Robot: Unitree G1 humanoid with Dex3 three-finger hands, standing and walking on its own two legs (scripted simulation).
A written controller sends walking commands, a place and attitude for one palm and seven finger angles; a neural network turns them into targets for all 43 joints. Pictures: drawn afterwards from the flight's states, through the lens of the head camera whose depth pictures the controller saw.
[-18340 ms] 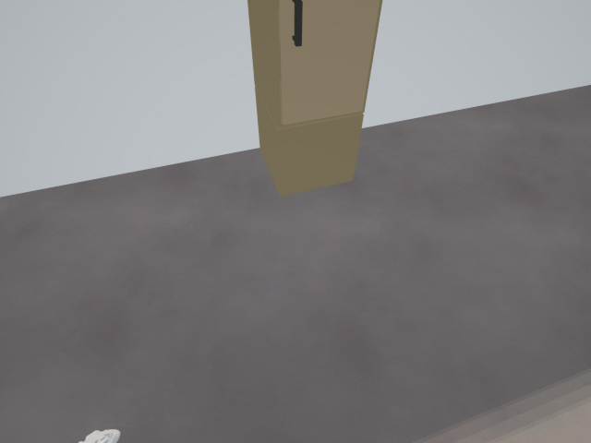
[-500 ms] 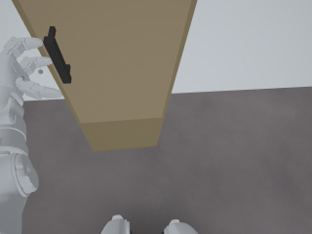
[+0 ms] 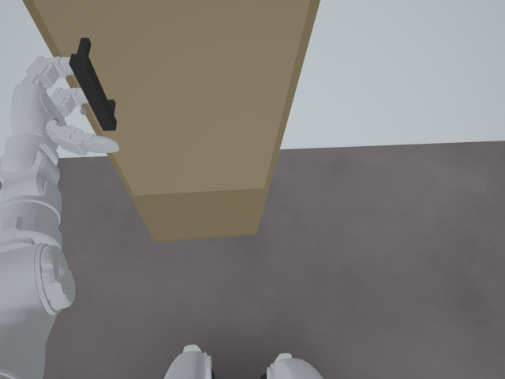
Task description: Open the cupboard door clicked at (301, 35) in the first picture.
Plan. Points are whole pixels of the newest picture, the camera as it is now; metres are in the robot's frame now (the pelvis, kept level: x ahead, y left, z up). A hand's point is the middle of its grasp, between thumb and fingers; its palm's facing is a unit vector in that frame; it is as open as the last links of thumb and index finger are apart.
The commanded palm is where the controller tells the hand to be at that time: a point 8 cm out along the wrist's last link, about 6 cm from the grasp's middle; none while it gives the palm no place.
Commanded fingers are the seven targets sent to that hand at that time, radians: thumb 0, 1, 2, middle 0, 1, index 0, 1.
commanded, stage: slide the fingers in behind the handle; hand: left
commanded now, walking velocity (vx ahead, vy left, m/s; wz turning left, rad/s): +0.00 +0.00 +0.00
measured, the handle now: (97, 87) +0.54 +0.22 +0.10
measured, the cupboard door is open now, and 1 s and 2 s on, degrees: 0 0 9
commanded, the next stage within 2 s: close the thumb around the handle in 0.70 s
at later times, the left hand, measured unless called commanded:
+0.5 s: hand (112, 107) +0.50 +0.19 +0.10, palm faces +0.08 -1.00 -0.01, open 13.8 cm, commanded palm +0.47 +0.24 +0.10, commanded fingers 0.00 -0.50 0.30 -0.30 -1.20 -0.30 -1.20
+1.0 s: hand (111, 107) +0.50 +0.19 +0.10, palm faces +0.07 -1.00 +0.00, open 12.7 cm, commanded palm +0.48 +0.24 +0.10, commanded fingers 0.00 0.12 0.56 -0.34 -1.27 -0.34 -1.27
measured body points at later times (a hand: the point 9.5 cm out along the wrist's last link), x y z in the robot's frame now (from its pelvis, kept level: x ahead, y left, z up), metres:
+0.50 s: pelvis +0.00 -0.01 +0.00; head +0.10 +0.00 +0.44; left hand +0.49 +0.25 +0.11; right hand +0.02 -0.27 -0.11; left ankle +0.02 +0.09 -0.69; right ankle -0.02 -0.11 -0.69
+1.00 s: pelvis +0.00 -0.01 +0.00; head +0.10 +0.01 +0.44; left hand +0.49 +0.25 +0.11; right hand +0.01 -0.28 -0.11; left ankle +0.02 +0.09 -0.69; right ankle -0.02 -0.11 -0.69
